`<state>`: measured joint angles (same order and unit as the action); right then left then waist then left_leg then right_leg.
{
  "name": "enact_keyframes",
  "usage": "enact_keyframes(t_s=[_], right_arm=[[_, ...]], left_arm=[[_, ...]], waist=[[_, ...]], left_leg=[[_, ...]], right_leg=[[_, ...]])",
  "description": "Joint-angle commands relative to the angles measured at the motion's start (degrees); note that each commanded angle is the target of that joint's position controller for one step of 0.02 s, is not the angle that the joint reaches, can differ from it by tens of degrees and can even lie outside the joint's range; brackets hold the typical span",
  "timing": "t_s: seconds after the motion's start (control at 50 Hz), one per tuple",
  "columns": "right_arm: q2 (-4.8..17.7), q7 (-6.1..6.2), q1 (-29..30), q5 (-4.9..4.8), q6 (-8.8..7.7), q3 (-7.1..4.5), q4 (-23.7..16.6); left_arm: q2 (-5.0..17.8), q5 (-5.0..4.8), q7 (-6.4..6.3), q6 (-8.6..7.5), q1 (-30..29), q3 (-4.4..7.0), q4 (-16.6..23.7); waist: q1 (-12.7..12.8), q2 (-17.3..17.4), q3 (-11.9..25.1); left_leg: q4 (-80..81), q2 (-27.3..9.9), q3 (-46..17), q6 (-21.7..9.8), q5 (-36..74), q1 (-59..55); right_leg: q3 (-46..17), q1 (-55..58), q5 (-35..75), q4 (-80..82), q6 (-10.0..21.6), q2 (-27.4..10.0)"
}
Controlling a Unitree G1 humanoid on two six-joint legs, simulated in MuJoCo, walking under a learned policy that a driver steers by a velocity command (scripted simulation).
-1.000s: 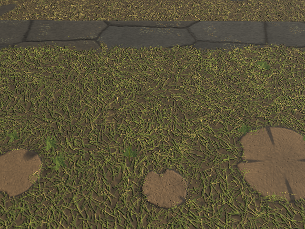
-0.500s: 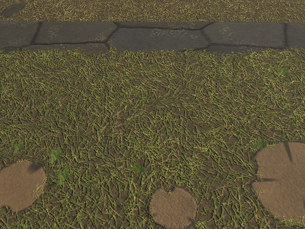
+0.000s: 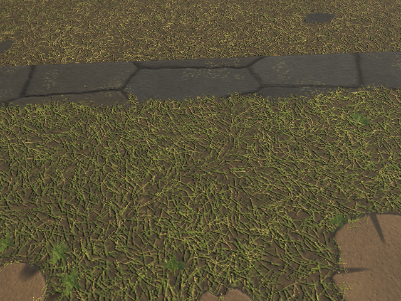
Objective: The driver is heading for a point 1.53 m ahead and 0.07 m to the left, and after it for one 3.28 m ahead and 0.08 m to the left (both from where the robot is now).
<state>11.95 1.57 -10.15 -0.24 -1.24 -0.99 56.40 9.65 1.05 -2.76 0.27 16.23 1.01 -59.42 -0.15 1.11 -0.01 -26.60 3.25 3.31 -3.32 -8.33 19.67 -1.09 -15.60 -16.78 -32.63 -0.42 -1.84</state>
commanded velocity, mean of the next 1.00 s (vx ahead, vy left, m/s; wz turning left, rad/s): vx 0.77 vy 0.00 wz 0.00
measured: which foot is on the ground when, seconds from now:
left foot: down 0.00-0.04, up 0.06-0.32, down 0.34-0.78, up 0.80-1.00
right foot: down 0.00-0.32, up 0.34-0.78, down 0.80-1.00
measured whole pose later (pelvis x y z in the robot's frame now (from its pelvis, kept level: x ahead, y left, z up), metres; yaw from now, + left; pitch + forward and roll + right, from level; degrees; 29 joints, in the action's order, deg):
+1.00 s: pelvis +0.58 +0.05 +0.00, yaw +2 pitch +0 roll -2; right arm 13.4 -2.0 -11.7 2.1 -4.8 -2.3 50.0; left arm 14.4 1.3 0.9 -5.7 23.2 4.1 -58.7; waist 1.0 1.2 -1.2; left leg -70.4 -6.4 -2.3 -5.7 -11.5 33.9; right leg 7.1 -8.4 -13.8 -21.6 6.8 6.7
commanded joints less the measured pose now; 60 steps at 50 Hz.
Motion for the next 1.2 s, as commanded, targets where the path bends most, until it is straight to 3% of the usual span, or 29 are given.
enact_keyframes(t_s=[0.02, 0.06, 0.08, 0.1, 0.16, 0.22, 0.24, 0.28, 0.32, 0.34, 0.36, 0.38, 0.4, 0.42, 0.46, 0.5, 0.6, 0.68, 0.74, 0.78, 0.8, 0.82, 0.84, 0.86, 0.9, 0.94, 1.06, 1.12, 1.2], right_arm=[[5.75, 0.93, -1.95, 0.31, -0.34, -1.61, -1.22], [6.17, 0.03, 1.92, -0.71, -1.45, -2.12, -2.7], [5.99, -0.8, 4.28, -1.28, -2.27, -2.2, -3.99], [6.48, -1.34, 3.95, -1.79, -2.94, -2.74, -3.96], [4.77, -2.07, 4.88, -1.47, -4.68, -2.63, -3.93], [2.63, -2.34, 6.18, -1.58, -5.25, -1.97, -4.01], [2.37, -4.41, 5.23, 3.4, -3.07, -1.89, -5.43], [3.12, -4.82, 0.23, 2.66, -1.71, -2.44, -5.0], [5.65, -3.74, -14.53, 2.13, -2.63, -3.57, -0.78], [11.45, -2.7, -26.51, 3.29, -3.79, -5.06, 1.82], [15.82, -2.23, -27.81, 3.47, -4.35, -5.07, 1.66], [14.27, -1.93, -20.67, 3.2, -3.99, -4.65, 0.24], [10.8, -2.31, -14.6, 2.56, -4.24, -3.88, -1.93], [9.13, -2.7, -12.38, 2.05, -4.55, -3.47, -2.59], [6.24, -2.35, -12.08, 1.73, -5.27, -2.54, -2.6], [4.99, -2.12, -16.17, 1.53, -5.77, -2.15, -0.76], [4.01, -2.05, -20.62, 1.13, -6.56, -1.54, 0.1], [5.74, -1.47, -22.04, 0.78, -6.97, -1.58, 1.27], [9.05, -1.06, -21.97, 1.55, -6.29, -2.15, 2.26], [11.88, -0.18, -19.43, 2.32, -4.6, -3.14, 2.19], [9.28, -0.37, -18.98, 2.38, -4.47, -2.73, 0.95], [-1.58, -2.36, -25.0, -0.01, -5.02, -0.63, -1.31], [5.2, -2.22, -19.24, -0.55, -6.05, -2.05, -2.57], [6.8, -1.84, -11.89, -0.71, -6.24, -2.57, -5.12], [4.64, -2.26, -9.54, 0.75, -5.81, -1.98, -5.47], [1.69, -3.58, -10.85, 2.42, -4.02, -1.3, -5.88], [3.14, -4.92, 8.63, 2.61, -3.04, -0.19, -13.53], [2.29, -5.6, 14.78, 1.51, -3.56, 0.77, -15.58], [6.16, -4.32, 14.36, 1.67, -3.6, -0.16, -15.88]], left_arm=[[8.75, -0.73, -0.11, -1.64, 4.43, 2.31, -0.39], [13.74, -2.03, -0.02, -3.22, 7.74, 4.52, -0.07], [14.22, -2.61, -0.19, -4.27, 7.7, 5.01, 0.01], [11.87, -2.43, -0.24, -5.43, 6.75, 4.54, 0.38], [9.12, -3.05, 0.53, -6.44, 5.83, 4.07, 1.84], [11.66, -2.86, 0.91, -6.07, 5.86, 4.66, 2.93], [11.62, 1.68, 2.19, -5.51, 7.65, 4.77, 1.56], [12.18, 1.32, 2.97, -4.85, 5.12, 5.34, 2.06], [11.52, 1.15, 3.27, -4.98, 2.08, 5.15, 2.96], [7.57, 1.71, 3.56, -5.56, -2.53, 4.04, 5.05], [2.11, 0.88, 3.85, -6.48, -5.59, 2.85, 9.42], [4.21, 1.03, 4.53, -6.81, -6.87, 2.96, 10.79], [6.69, 1.01, 5.33, -6.93, -8.69, 3.31, 11.07], [7.02, 1.38, 5.97, -6.87, -6.74, 3.45, 9.88], [6.35, 2.38, 6.83, -5.51, -5.35, 3.37, 9.07], [5.13, 1.77, 7.13, -4.19, -8.51, 2.94, 10.31], [4.27, 0.81, 7.2, -3.72, -22.42, 1.68, 15.91], [4.51, 0.21, 6.92, -3.87, -26.87, 0.99, 18.25], [7.3, 0.27, 5.26, -4.01, -20.03, 1.8, 17.38], [11.49, 0.35, 3.78, -4.25, 1.38, 3.82, 11.25], [15.52, 1.6, 2.92, -4.3, 11.61, 5.27, 8.84], [19.52, 3.44, 3.08, -4.59, 11.49, 6.26, 8.46], [16.4, 1.35, 4.05, -4.44, 9.46, 6.09, 8.09], [13.33, 1.24, 4.15, -4.98, 3.54, 5.36, 7.86], [7.96, 1.31, 4.19, -6.05, 0.2, 4.01, 7.03], [5.54, 0.68, 3.74, -6.85, 1.06, 2.82, 5.2], [7.33, -0.87, 4.29, -8.57, 7.97, 2.34, 4.0], [9.76, -1.71, 3.8, -9.34, 12.38, 2.29, 2.95], [13.48, -0.47, 2.55, -8.35, 14.16, 2.34, 2.07]], waist=[[-0.22, -10.72, -2.86], [2.84, -14.77, -3.98], [3.08, -14.89, -5.5], [1.73, -11.75, -5.92], [1.44, -6.85, -3.17], [1.77, -9.51, -2.57], [1.76, -11.02, -2.89], [-0.89, -9.93, -4.81], [-7.56, -2.32, -1.72], [-13.64, 12.03, 1.72], [-11.24, 21.89, 1.15], [-6.78, 14.07, -1.79], [-4.36, 5.81, -3.81], [-2.34, 2.64, -3.12], [-0.6, 3.27, -3.29], [-0.83, 2.75, -5.79], [-2.52, 1.44, -9.58], [-2.12, 2.02, -10.16], [2.18, 6.23, -2.91], [12.09, 7.23, 7.87], [14.96, 4.13, 13.96], [6.54, -13.18, 19.17], [8.08, -8.97, 18.2], [5.61, -5.99, 6.78], [1.51, 1.06, 0.87], [-2.37, -1.37, -1.63], [0.42, -0.71, -10.8], [2.46, -2.22, -10.55], [0.74, -5.91, -4.73]], left_leg=[[0.09, -1.77, -2.44, 0.08, -18.47, -5.55], [-14.87, 0.53, 1.17, -0.24, -18.27, 6.87], [-21.59, -3.6, -2.5, -1.34, -14.13, 14.38], [-26.26, -6.19, -5.74, -1.96, -12.66, 21.79], [-21.31, -8.21, -4.46, -1.68, -8.34, 23.97], [-12.08, -5.39, 1.07, 0.54, -7.62, 9.88], [-9.2, -3.0, 4.76, 1.01, -11.33, 4.59], [-4.58, -2.0, 7.45, 1.01, -8.33, -6.14], [-1.86, -1.86, 5.66, 0.57, -10.11, -24.62], [6.3, -14.06, -11.93, -0.65, -26.32, -33.3], [19.59, -25.18, -40.61, -3.99, -45.12, -33.97], [21.12, -28.21, -45.41, -7.57, -49.31, -28.78], [19.31, -25.85, -38.43, -7.24, -42.48, -24.36], [19.59, -22.09, -30.39, -6.37, -34.99, -20.49], [22.27, -17.41, -21.49, -5.38, -25.58, -16.65], [23.07, -15.36, -16.59, -5.65, -16.83, -17.6], [26.72, -12.94, -7.77, -6.9, 1.34, -16.65], [28.5, -14.72, -2.67, -6.51, 23.31, -22.93], [13.12, -16.11, 0.31, -5.25, 62.41, -30.25], [-13.53, -15.82, 1.58, -4.29, 64.42, -25.84], [-32.69, -13.03, 0.85, -4.52, 45.36, -11.7], [-54.93, -1.88, -2.86, -2.7, -13.63, 13.94], [-59.52, -1.16, -10.05, -4.79, -14.15, 20.43], [-57.91, -5.04, -8.67, -5.33, -7.14, 24.06], [-52.11, -8.69, -8.66, -5.05, -3.83, 18.32], [-47.73, -10.7, -8.65, -3.34, -4.25, 14.66], [-24.74, -11.77, -0.42, -0.05, 11.68, 20.48], [-11.18, -8.46, 3.65, -1.73, 21.02, 11.18], [-4.57, -1.73, 6.26, -4.45, 13.69, 8.3]], right_leg=[[-5.08, -8.64, -21.95, 16.66, 4.73, -2.66], [-19.68, -1.44, -33.06, 24.57, 10.72, -13.15], [-27.11, 2.3, -30.98, 28.23, 13.85, -19.61], [-28.19, 7.74, -26.43, 28.13, 13.84, -20.57], [-18.66, 13.95, -16.1, 26.09, 9.79, -16.38], [-10.21, 5.38, -12.31, 25.58, 8.88, -11.78], [-7.83, 2.39, -16.06, 26.33, 9.78, -9.84], [-6.23, -5.0, -19.39, 22.76, 10.35, -9.66], [-2.78, -14.71, -14.94, 7.81, 9.8, -6.13], [3.82, -23.65, -8.08, -17.62, 8.01, -0.47], [0.05, -38.9, -12.34, -33.25, 7.88, 5.73], [-4.68, -43.37, -4.88, -40.38, 9.07, 0.01], [-3.16, -42.63, 2.39, -40.34, 8.77, -3.69], [-2.4, -37.65, 5.79, -37.49, 7.53, -5.36], [-0.27, -32.71, 8.53, -34.95, 5.13, -6.32], [1.67, -35.53, 11.9, -33.55, 4.14, -5.97], [6.17, -32.26, 18.68, -15.23, 3.11, -3.56], [9.31, -23.38, 20.38, -3.21, 6.55, -0.85], [11.86, -11.38, 12.47, -1.89, 9.99, 5.53], [10.16, 10.91, 7.87, 1.62, 11.96, 7.31], [-0.43, 27.24, -5.78, 0.04, 13.31, -1.93], [-33.94, 42.85, -28.06, 7.9, 19.62, -19.53], [-47.77, 39.16, -32.66, 19.16, 18.5, -18.77], [-35.97, 29.91, -23.74, 19.82, 16.69, -16.84], [-23.2, 14.19, -10.21, 21.77, 14.5, -12.87], [-16.68, 5.3, -9.21, 24.79, 12.97, -9.84], [-2.21, 0.25, 12.57, 31.47, 11.3, -3.05], [0.29, 3.53, 30.11, 35.15, 9.45, -4.5], [3.46, 23.9, 66.75, 25.05, 7.82, -7.31]])
Keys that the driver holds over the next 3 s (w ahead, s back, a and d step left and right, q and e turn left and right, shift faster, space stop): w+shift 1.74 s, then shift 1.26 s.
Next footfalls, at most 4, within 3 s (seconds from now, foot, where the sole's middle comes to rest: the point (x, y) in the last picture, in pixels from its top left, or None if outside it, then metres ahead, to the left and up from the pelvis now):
0.34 left None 0.15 0.15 -0.77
0.80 right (218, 280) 0.60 0.00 -0.77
1.28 left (176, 176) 1.06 0.16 -0.77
1.74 right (211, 104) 1.51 0.01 -0.77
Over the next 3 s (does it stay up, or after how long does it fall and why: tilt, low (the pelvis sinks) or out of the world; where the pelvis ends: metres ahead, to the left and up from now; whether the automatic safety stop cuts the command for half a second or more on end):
stays up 1.73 0.05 0.00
